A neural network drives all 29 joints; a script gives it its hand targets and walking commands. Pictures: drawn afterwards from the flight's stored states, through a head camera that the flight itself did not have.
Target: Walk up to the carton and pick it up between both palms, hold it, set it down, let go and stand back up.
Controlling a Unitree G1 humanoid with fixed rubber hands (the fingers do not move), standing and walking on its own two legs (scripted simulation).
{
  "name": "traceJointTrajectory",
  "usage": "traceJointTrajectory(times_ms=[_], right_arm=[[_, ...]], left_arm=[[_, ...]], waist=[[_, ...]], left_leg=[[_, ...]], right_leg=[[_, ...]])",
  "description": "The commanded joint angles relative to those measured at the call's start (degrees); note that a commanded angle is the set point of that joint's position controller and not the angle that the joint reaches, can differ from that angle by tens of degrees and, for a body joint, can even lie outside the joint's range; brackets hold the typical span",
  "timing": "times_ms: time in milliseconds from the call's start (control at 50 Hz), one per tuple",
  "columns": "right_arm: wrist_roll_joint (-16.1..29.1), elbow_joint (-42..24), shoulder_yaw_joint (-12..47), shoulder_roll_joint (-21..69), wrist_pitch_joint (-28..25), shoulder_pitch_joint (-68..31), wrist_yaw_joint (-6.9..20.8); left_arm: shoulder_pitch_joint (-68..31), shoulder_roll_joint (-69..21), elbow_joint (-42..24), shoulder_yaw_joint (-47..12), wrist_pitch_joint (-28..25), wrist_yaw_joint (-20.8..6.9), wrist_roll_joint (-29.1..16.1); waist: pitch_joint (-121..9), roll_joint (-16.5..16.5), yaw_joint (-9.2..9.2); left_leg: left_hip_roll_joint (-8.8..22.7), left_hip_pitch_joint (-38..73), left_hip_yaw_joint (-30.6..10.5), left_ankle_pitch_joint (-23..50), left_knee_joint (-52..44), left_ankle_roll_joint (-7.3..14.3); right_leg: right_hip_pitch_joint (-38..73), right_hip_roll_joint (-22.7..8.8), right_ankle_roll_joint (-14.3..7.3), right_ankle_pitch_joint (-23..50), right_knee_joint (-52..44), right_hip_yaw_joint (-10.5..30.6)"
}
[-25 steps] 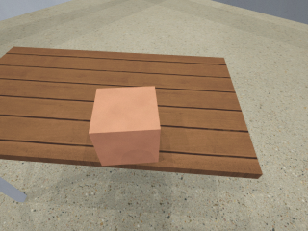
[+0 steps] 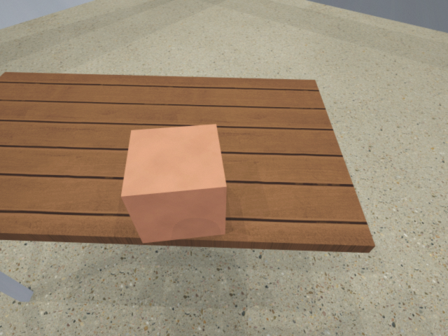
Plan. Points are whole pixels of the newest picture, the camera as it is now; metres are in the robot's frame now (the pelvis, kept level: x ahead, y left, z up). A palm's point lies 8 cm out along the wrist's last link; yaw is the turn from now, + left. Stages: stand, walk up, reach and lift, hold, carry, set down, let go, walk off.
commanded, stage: walk up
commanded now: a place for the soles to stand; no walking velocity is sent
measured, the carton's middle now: (179, 183) +0.42 +0.10 +0.01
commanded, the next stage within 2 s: reach and lift in 0.94 s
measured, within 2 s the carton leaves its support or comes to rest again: neither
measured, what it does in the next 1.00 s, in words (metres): stands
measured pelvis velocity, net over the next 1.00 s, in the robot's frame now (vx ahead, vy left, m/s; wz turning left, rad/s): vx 0.01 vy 0.01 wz -0.08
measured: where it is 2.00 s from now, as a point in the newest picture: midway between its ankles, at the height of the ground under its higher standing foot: outside the picture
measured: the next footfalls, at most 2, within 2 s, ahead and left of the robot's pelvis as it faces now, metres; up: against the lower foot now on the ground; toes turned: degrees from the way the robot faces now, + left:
none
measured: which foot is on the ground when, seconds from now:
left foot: down 0.00-1.00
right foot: down 0.00-1.00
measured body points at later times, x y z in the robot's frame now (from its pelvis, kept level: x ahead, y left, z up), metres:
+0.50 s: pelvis +0.01 +0.01 +0.00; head +0.02 +0.01 +0.45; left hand +0.10 +0.27 -0.12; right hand +0.04 -0.26 -0.12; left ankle +0.01 +0.09 -0.73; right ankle +0.00 -0.09 -0.73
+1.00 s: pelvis +0.01 +0.01 +0.00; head +0.01 +0.00 +0.45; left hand +0.11 +0.26 -0.12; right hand +0.02 -0.26 -0.13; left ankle +0.01 +0.09 -0.73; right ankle +0.00 -0.09 -0.73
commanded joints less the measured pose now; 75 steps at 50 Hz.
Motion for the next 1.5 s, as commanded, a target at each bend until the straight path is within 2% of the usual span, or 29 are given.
traceJointTrajectory(times_ms=[0, 80, 120, 160, 200, 240, 260, 280, 340, 360, 420, 480, 540, 640, 920, 940, 960, 980, 1000, 1020, 1040, 1060, 1100, 1140, 1180, 1260, 1340, 1400, 1480], right_arm=[[-0.3, -3.6, -2.3, -8.3, -2.1, 2.9, -0.6], [-0.4, -3.3, -2.6, -10.2, -2.1, 3.6, -1.0], [-0.4, -4.0, -2.5, -10.3, -1.8, 1.6, -1.0], [-0.2, -4.6, -2.2, -10.1, -1.3, 0.4, -0.7], [0.2, -5.1, -1.6, -8.7, -0.8, -0.3, -0.3], [0.4, -6.0, -1.0, -6.5, -0.1, 0.0, -0.1], [0.3, -5.8, -0.9, -5.8, 0.0, 1.0, -0.2], [0.3, -5.4, -0.9, -5.7, -0.1, 1.6, -0.3], [0.5, -3.6, -1.0, -6.4, -1.8, 5.2, -0.4], [0.1, -3.1, -0.5, -7.7, -2.4, 7.7, -0.4], [0.0, -3.2, -1.6, -10.2, -3.0, 6.5, -0.8], [0.5, -3.8, -1.2, -9.3, -2.6, 4.8, -0.9], [0.5, -4.1, -0.8, -8.7, -2.3, 4.1, -0.8], [0.6, -3.5, -0.5, -8.0, -2.1, 6.2, -0.5], [0.3, -2.2, -0.8, -8.4, -1.8, 6.9, -0.8], [-3.8, -4.9, -7.5, -3.9, -8.4, -35.3, 2.5], [-4.9, -3.7, -9.0, -7.0, -8.7, -25.8, 4.8], [-4.9, -4.9, -8.7, -7.0, -8.4, -25.1, 5.8], [-5.1, -5.1, -10.3, -6.2, -7.6, -19.9, 5.6], [-3.7, -6.8, -9.6, -6.5, -6.7, -17.6, 5.2], [-1.8, -7.0, -9.1, -6.3, -6.1, -13.0, 4.4], [0.4, -7.1, -8.7, -6.3, -5.6, -9.1, 3.9], [3.9, -4.9, -8.6, -6.6, -5.3, -3.2, 2.9], [6.5, -3.4, -6.2, -8.0, -6.0, -1.6, 2.6], [6.3, -3.5, -4.4, -7.8, -6.9, -3.9, 2.4], [3.2, -6.1, -2.2, -1.7, -6.4, -10.3, 0.7], [2.1, -13.0, -2.4, 3.0, -3.0, -13.7, 0.6], [1.4, -18.4, -3.7, 3.7, -1.6, -16.1, 1.1], [-0.3, -23.1, -4.7, 4.3, -2.6, -15.2, 0.7]], left_arm=[[0.8, 7.7, -4.8, 2.3, -1.2, 0.7, 0.0], [0.9, 6.4, -5.0, 2.2, -0.6, 0.5, 0.5], [1.1, 6.3, -5.2, 2.3, -0.4, 0.3, 0.7], [1.1, 6.6, -5.0, 2.5, -0.5, 0.1, 0.8], [1.2, 8.4, -4.7, 3.0, -0.8, -0.1, 0.5], [2.7, 11.5, -3.7, 3.7, -0.9, 0.1, 0.0], [1.9, 12.1, -3.3, 3.8, -0.8, 0.3, -0.1], [0.8, 12.0, -3.3, 3.7, -0.7, 0.7, 0.1], [-3.0, 9.9, -4.0, 2.8, -0.8, 1.1, 0.3], [-3.7, 8.8, -3.9, 1.9, -0.9, 1.0, -0.3], [-1.6, 5.4, -3.4, 0.9, -0.9, 0.3, -0.1], [-1.9, 5.4, -3.1, 0.9, -0.6, 0.3, 0.7], [-1.7, 6.4, -2.4, 1.2, -0.9, 0.2, 0.3], [-2.1, 7.9, -1.2, 1.3, -1.2, 0.6, -0.1], [-3.5, 7.1, 0.6, 0.9, -0.9, 0.7, -0.2], [-40.8, 12.5, -5.7, 0.6, 8.8, 0.9, -1.4], [-35.1, 9.0, -5.4, -1.7, 13.6, 2.8, -1.5], [-35.8, 10.1, -8.4, -0.8, 15.5, 3.4, -0.9], [-33.1, 8.9, -7.3, -1.3, 18.4, 1.8, -1.9], [-31.5, 7.5, -11.9, 0.6, 20.5, 0.4, -1.3], [-28.5, 7.8, -15.6, 1.7, 22.8, -0.3, -0.2], [-25.4, 7.4, -20.4, 2.6, 24.4, -0.6, 1.1], [-17.6, 8.2, -23.6, 3.4, 26.2, -1.3, 2.9], [-13.0, 6.9, -25.5, 4.1, 25.3, -1.5, 4.6], [-14.0, 6.6, -24.8, 3.4, 23.6, -1.2, 5.5], [-22.4, 9.5, -19.2, 2.9, 21.7, -1.0, 4.6], [-28.1, 9.6, -19.1, 2.5, 21.7, -1.1, 2.4], [-30.8, 9.3, -21.0, 2.9, 20.6, -0.3, 0.3], [-30.6, 9.2, -22.5, 2.9, 16.2, 0.3, -3.1]], waist=[[-1.1, -1.0, -0.73], [-0.3, 2.3, -0.41], [0.5, 4.1, 0.32], [1.4, 4.4, 0.67], [2.7, 0.3, 0.77], [3.1, -5.1, 1.16], [4.4, -6.8, 0.98], [5.4, -6.5, 0.57], [1.0, -5.0, -1.71], [-1.8, -2.8, -1.27], [-4.3, 0.7, -0.38], [-0.3, 3.4, 0.52], [2.0, 4.3, 1.17], [-0.7, 0.4, 0.57], [1.2, -0.6, -0.08], [5.6, -0.6, 2.46], [9.6, -1.6, -0.97], [10.1, -2.9, -0.34], [4.0, -4.9, -1.13], [-3.7, -5.5, 0.50], [-10.3, -5.0, 0.28], [-17.3, -2.6, 0.68], [-24.8, 0.9, -0.86], [-24.0, 2.8, -1.83], [-17.1, 2.8, -1.89], [1.3, -0.5, -1.48], [6.3, 1.6, 0.41], [1.1, 1.5, 0.66], [-7.6, -1.2, -0.34]], left_leg=[[5.7, 13.3, -12.7, 5.2, -6.3, 2.8], [15.2, 10.6, -15.4, 6.6, -11.4, 8.2], [16.4, 8.0, -13.9, 7.7, -11.5, 8.7], [14.5, 3.4, -11.5, 5.5, -9.6, 6.8], [8.6, -0.8, -8.2, 1.2, -4.8, 3.3], [1.5, 0.2, -7.8, -5.7, 2.6, -0.5], [-0.3, -0.4, -9.1, -8.1, 2.6, -1.3], [-0.5, -1.0, -10.1, -8.5, 1.5, -1.3], [0.9, 3.0, -12.4, 2.0, -5.6, -0.4], [2.9, 4.8, -12.4, 7.8, -7.1, 0.6], [9.3, 11.0, -18.4, 11.0, -10.1, 5.0], [12.4, 5.8, -19.9, 9.6, -13.1, 7.4], [10.1, 2.0, -17.1, 6.4, -13.3, 5.7], [5.6, 4.9, -13.4, 9.6, -8.6, 2.7], [6.0, 6.1, -14.5, 3.0, -9.3, 3.0], [0.9, -14.1, -13.4, -6.2, 1.6, -2.5], [0.7, -10.6, -13.2, -14.9, 0.0, -2.6], [1.0, -10.7, -13.7, -16.3, -1.0, -2.9], [1.6, -2.1, -12.9, -9.1, 3.7, -2.8], [1.0, -1.3, -11.9, -4.6, 6.6, -3.0], [0.8, 1.6, -11.5, -0.4, 7.7, -3.0], [0.4, 3.5, -10.9, 0.8, 6.5, -3.3], [0.5, 12.6, -12.5, 18.1, 9.1, -4.3], [-0.5, 22.2, -14.6, 29.5, 7.8, -5.3], [-1.8, 20.9, -13.8, 26.0, 5.2, -4.8], [-4.0, 7.9, -11.9, 5.8, 0.0, -2.8], [-2.6, 2.1, -10.4, -3.5, -6.8, -2.3], [-1.9, 2.2, -9.7, -5.2, -9.2, -1.6], [-1.7, 5.4, -9.1, -2.6, -10.0, -0.9]], right_leg=[[-12.5, -5.9, 0.4, 11.9, -6.4, 10.1], [-11.3, -4.0, 1.7, 4.4, 3.7, 0.9], [-9.6, -4.6, 1.5, 0.1, 3.5, -0.5], [-5.4, -5.5, 0.5, 3.7, -0.1, 0.5], [-2.7, -7.2, -1.2, 11.7, -4.5, 6.3], [-6.7, -12.6, -4.5, 10.2, -12.0, 20.2], [-7.6, -14.3, -5.8, 7.9, -14.7, 24.2], [-7.5, -14.8, -6.5, 7.1, -15.7, 24.8], [-2.4, -12.5, -4.0, 18.3, -12.1, 17.2], [-1.4, -11.4, -2.6, 18.9, -9.3, 14.3], [-4.8, -5.7, 1.4, 13.0, -2.4, 5.5], [-4.4, -5.5, 2.0, 7.9, -2.3, 3.0], [-2.7, -6.5, 1.5, 10.4, -4.2, 4.5], [-1.8, -8.2, 0.4, 17.1, -6.1, 8.4], [-6.5, -7.4, 0.7, 11.1, -7.3, 9.2], [-19.5, -8.9, -2.1, -11.2, 1.3, -9.2], [-23.0, -8.2, -2.7, -15.8, 1.3, -7.6], [-21.8, -8.3, -2.6, -17.4, 0.7, -8.4], [-20.8, -9.4, -1.6, -8.9, 2.0, -8.8], [-15.8, -10.3, -0.3, -2.6, 2.1, -6.4], [-12.2, -10.4, 0.2, 7.5, 1.8, -5.2], [-7.0, -9.3, -0.4, 12.0, 2.6, -5.5], [-4.1, -7.1, -1.0, 31.0, 6.1, -9.1], [-6.8, -6.5, 0.6, 35.3, 2.6, -10.6], [-9.2, -6.9, 0.6, 31.7, -2.3, -10.0], [-11.4, -7.7, 1.6, 15.6, -7.9, -6.1], [-7.1, -8.8, 0.5, -4.1, -11.8, -4.3], [-3.6, -8.9, 0.7, -6.0, -11.7, -4.5], [-2.1, -8.3, 1.6, -0.8, -11.1, -5.5]])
